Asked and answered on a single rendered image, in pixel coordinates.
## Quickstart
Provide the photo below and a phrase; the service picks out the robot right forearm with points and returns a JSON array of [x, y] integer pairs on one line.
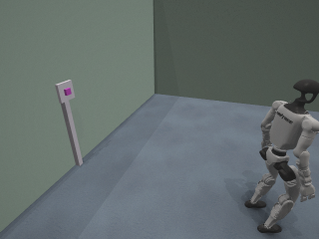
[[303, 168]]

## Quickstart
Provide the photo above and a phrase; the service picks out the left robot shin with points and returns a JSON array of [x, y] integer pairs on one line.
[[260, 190]]

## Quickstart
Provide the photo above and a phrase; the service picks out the robot head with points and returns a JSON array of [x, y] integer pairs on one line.
[[305, 86]]

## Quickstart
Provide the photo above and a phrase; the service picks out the robot right hand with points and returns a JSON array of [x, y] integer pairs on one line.
[[306, 190]]

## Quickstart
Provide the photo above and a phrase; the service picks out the robot left hand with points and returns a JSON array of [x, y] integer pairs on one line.
[[263, 144]]

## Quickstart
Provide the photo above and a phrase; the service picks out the button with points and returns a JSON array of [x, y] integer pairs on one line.
[[67, 91]]

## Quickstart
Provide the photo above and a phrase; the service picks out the robot left forearm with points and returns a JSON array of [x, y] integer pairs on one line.
[[265, 134]]

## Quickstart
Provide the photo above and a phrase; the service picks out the left robot upper arm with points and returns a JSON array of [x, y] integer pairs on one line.
[[267, 122]]

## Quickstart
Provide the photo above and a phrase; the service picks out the right robot upper arm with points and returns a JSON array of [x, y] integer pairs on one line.
[[310, 128]]

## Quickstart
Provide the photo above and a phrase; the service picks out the panel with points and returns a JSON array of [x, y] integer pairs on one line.
[[68, 117]]

